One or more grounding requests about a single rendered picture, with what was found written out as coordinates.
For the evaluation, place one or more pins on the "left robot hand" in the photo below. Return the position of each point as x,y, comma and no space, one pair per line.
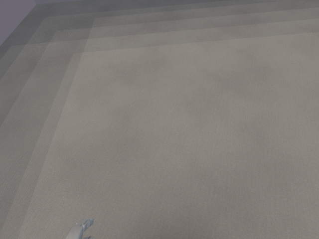
76,232

